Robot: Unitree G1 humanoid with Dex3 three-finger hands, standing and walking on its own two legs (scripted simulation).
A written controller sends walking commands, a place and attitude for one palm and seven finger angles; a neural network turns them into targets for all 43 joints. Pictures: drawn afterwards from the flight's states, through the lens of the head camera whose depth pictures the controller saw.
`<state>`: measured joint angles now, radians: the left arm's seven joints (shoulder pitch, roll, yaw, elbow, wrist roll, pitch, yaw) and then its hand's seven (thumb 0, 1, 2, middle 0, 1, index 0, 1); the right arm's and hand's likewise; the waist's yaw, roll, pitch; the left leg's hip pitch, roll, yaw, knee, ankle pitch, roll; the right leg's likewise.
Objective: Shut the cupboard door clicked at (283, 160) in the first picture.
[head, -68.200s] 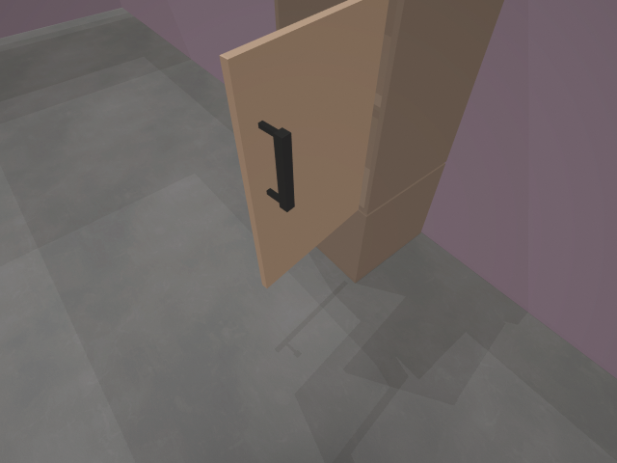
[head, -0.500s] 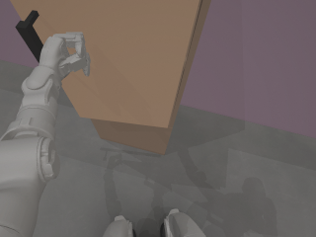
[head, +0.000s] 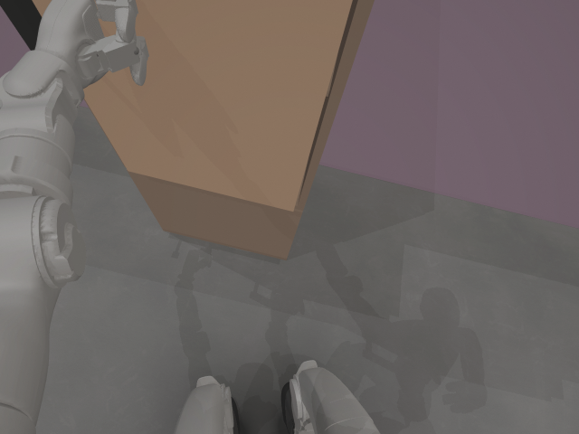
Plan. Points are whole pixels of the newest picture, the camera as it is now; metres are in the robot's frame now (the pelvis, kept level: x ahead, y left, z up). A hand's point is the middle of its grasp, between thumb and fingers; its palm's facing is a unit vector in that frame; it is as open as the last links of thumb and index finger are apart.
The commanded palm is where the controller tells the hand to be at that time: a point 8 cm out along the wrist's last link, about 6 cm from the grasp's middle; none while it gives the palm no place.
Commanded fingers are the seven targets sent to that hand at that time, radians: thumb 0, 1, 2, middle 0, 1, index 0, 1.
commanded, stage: push the door shut along its arc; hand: left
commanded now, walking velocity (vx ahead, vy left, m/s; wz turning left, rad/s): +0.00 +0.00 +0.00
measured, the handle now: (46, 25) +0.62 +0.20 +0.12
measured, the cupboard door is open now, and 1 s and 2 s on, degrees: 0 0 0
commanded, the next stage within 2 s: pull the fist back off the door in 0.14 s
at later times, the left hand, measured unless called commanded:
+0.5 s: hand (149, 49) +0.57 +0.09 +0.13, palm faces +0.14 -0.99 +0.00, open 2.7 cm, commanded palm +0.56 +0.11 +0.12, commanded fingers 0.00 0.90 0.90 -1.30 -1.50 -1.30 -1.50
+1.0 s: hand (173, 76) +0.54 +0.07 +0.11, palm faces +0.05 -1.00 -0.01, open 3.1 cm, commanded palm +0.49 +0.12 +0.12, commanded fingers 0.00 0.90 0.90 -1.30 -1.50 -1.30 -1.50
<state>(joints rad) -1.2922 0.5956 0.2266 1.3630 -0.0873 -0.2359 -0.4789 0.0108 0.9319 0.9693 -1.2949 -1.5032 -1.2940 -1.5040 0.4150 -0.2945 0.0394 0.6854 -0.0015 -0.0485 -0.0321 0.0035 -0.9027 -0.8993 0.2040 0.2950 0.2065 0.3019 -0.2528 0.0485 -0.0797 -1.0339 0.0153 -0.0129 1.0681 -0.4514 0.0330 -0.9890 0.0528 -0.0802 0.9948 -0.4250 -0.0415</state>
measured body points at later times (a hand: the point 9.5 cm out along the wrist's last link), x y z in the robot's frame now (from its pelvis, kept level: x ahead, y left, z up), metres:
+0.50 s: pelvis -0.02 +0.00 -0.01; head +0.12 +0.03 +0.41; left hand +0.55 +0.14 +0.13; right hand -0.04 -0.25 -0.12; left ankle +0.02 +0.10 -0.66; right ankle +0.02 -0.10 -0.66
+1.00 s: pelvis +0.01 +0.00 +0.02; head +0.12 -0.01 +0.45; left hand +0.53 +0.12 +0.12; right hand -0.04 -0.26 -0.09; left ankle +0.02 +0.10 -0.66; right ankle +0.02 -0.10 -0.66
